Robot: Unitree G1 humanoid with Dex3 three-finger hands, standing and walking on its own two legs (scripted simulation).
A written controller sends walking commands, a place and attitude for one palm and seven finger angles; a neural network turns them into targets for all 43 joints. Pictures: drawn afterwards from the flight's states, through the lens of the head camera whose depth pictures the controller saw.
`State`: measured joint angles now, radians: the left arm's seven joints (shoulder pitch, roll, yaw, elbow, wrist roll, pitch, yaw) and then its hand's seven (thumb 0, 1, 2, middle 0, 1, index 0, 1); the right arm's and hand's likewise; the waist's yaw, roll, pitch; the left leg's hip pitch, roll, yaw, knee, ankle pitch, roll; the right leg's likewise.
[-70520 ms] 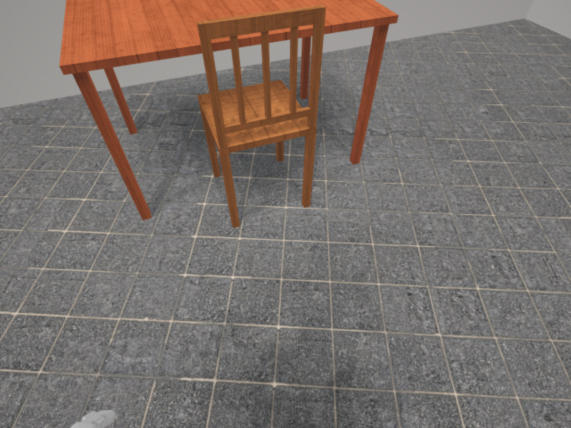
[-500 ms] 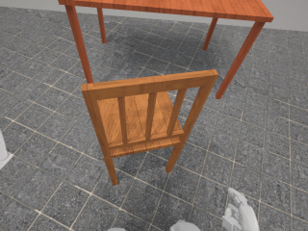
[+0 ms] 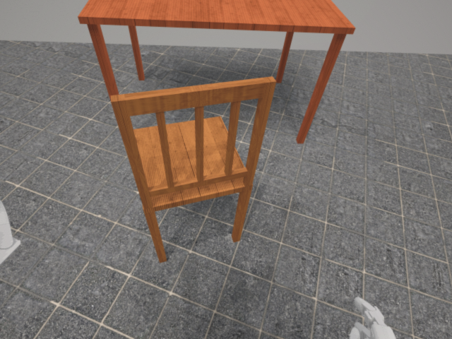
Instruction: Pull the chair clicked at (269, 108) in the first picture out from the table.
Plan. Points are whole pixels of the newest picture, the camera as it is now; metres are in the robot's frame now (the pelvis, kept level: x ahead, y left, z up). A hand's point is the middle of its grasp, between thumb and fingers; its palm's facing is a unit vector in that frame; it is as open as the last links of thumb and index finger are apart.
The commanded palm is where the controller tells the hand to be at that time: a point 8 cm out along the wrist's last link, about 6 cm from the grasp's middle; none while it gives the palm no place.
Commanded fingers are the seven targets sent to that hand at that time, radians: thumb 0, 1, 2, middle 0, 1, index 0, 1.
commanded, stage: stop stepping back and stand still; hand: left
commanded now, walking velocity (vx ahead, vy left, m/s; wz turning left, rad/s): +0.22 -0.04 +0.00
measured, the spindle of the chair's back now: (199, 146) +0.61 +0.08 -0.08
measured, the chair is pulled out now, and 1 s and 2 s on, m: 0.52 0.52 0.52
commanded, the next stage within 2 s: let the arm hang, fingers relaxed in 0.48 s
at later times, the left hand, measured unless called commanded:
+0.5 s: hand out of the picture +0.15 +0.27 +0.17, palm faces +0.44 -0.75 -0.49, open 7.4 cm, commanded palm +0.10 +0.30 +0.18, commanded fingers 0.00 0.90 0.90 -0.20 -0.30 -0.20 -0.30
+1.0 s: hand out of the picture +0.02 +0.16 -0.17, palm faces +0.06 -0.98 -0.18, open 6.9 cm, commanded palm none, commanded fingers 0.00 0.90 0.90 -0.20 -0.30 -0.20 -0.30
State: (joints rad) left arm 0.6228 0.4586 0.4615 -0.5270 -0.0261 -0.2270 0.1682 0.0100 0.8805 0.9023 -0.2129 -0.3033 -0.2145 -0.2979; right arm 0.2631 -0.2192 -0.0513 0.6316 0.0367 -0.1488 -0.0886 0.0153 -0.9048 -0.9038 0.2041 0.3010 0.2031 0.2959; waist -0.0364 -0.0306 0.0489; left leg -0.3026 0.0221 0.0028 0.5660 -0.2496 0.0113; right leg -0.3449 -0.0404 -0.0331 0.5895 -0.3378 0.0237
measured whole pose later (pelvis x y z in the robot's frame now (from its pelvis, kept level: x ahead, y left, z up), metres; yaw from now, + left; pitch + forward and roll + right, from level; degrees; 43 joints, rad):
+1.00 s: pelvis -0.03 -0.02 +0.00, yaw +2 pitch -1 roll -1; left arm 0.25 0.18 0.02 0.91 0.01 0.02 0.02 -0.07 0.99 0.90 -0.20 -0.30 -0.20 -0.30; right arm 0.32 -0.16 0.00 0.98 -0.02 0.02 -0.02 0.01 -0.91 -0.90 0.20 0.30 0.20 0.30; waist -0.01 -0.02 0.08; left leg -0.28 0.01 -0.04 0.51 -0.21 0.00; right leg -0.18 0.01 -0.10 0.46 -0.26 -0.02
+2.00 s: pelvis -0.02 -0.03 +0.01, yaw +2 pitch -2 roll +0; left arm 0.31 0.12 0.00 1.09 0.01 0.00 0.03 0.00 0.91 0.90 -0.19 -0.30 -0.20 -0.29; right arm 0.34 -0.11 0.00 1.10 -0.01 0.00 -0.04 0.00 -0.91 -0.90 0.20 0.30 0.20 0.30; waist -0.01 0.02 0.06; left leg -0.23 0.02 -0.02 0.46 -0.20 -0.01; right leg -0.15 0.01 -0.09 0.44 -0.27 -0.04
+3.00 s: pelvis -0.02 -0.03 +0.01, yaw +2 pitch -2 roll +0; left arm 0.31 0.11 0.00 1.09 0.01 0.00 0.03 0.00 0.91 0.90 -0.19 -0.30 -0.20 -0.29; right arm 0.33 -0.11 0.00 1.10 -0.01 0.00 -0.05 0.00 -0.91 -0.90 0.20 0.30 0.20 0.30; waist -0.01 0.02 0.07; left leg -0.22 0.02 -0.03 0.46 -0.21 -0.02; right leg -0.14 0.02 -0.10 0.44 -0.28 -0.05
